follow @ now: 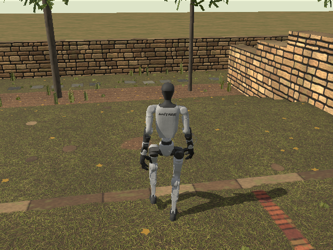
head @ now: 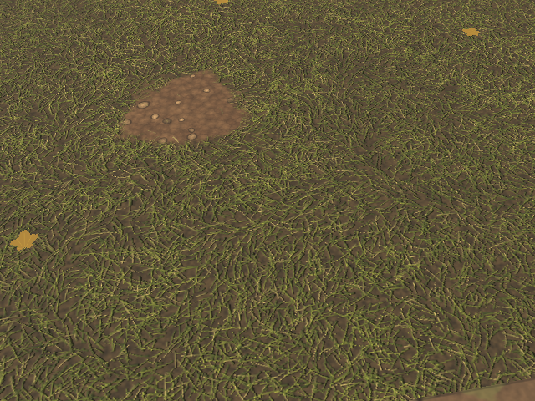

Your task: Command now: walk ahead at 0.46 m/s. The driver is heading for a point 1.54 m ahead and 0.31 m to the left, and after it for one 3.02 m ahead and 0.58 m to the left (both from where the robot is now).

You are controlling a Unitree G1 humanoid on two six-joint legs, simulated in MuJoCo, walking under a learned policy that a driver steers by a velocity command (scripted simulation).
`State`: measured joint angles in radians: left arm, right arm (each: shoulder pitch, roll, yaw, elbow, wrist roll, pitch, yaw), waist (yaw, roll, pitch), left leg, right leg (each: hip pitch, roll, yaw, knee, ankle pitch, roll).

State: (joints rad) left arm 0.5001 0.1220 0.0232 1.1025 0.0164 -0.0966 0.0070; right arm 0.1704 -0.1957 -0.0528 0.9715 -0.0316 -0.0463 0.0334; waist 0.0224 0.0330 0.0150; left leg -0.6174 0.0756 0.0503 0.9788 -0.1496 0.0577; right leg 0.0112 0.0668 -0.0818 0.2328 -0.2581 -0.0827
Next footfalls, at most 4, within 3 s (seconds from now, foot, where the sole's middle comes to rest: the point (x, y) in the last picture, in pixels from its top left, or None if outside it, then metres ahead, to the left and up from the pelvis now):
0.22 left None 0.31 0.09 -0.78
0.84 right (334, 347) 0.67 -0.11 -0.83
1.36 left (262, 277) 0.89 0.10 -0.83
1.88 right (262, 198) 1.21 0.11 -0.83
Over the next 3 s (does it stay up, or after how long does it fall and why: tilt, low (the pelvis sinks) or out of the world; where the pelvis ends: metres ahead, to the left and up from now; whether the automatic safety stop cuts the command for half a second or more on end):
stays up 1.11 0.17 -0.05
